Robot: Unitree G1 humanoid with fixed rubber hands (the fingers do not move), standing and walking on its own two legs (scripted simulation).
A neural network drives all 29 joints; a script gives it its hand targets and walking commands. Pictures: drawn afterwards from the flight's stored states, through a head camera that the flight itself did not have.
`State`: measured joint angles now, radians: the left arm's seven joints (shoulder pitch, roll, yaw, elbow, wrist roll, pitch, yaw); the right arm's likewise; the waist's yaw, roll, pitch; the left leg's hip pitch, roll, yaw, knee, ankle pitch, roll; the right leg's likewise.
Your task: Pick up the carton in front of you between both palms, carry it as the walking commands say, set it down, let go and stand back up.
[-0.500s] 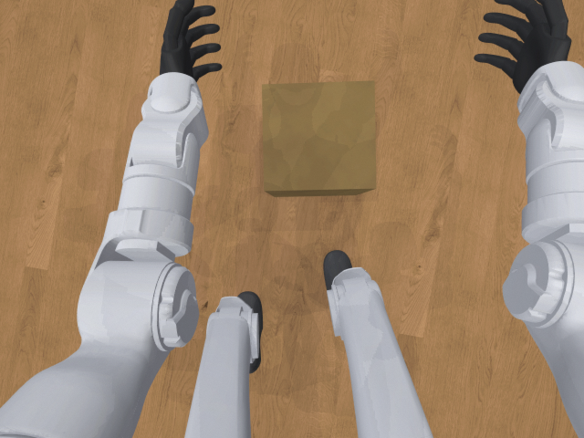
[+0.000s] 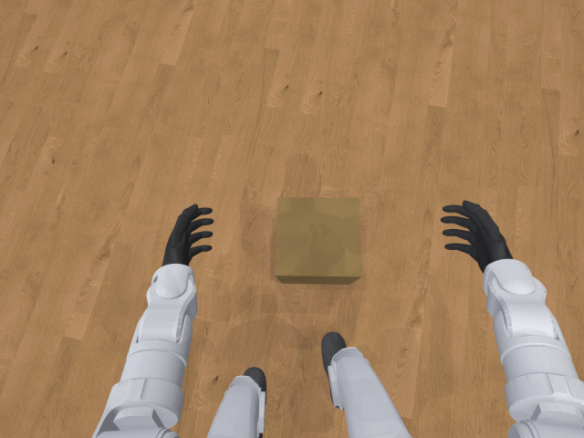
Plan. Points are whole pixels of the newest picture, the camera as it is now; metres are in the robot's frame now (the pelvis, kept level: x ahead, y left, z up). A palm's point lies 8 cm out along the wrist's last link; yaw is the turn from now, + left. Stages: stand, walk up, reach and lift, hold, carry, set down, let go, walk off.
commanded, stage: let go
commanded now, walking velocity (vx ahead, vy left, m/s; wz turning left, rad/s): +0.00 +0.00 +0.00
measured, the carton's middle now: (316, 244) +0.45 -0.07 -0.59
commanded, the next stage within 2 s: stand in 0.92 s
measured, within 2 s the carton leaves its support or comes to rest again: neither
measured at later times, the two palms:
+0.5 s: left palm (47, 389) +0.22 +0.27 -0.02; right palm (477, 368) +0.20 -0.19 -0.01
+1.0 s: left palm (37, 402) +0.21 +0.29 -0.03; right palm (501, 362) +0.20 -0.22 -0.02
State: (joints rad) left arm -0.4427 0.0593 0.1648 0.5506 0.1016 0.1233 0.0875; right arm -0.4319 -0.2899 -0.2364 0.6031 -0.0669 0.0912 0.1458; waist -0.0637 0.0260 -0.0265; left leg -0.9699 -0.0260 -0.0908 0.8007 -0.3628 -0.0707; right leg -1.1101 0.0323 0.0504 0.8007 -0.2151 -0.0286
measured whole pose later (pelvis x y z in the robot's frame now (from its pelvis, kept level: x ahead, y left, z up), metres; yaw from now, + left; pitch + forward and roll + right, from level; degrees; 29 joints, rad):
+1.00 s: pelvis +0.06 +0.04 +0.05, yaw -1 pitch -1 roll -1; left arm 0.20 0.24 0.02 0.59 0.04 0.06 0.00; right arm 0.22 -0.28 -0.05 0.49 -0.03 0.12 0.00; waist -0.01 0.04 0.02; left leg -0.12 -0.01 -0.08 0.51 -0.37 0.00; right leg -0.25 0.02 0.04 0.51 -0.25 0.02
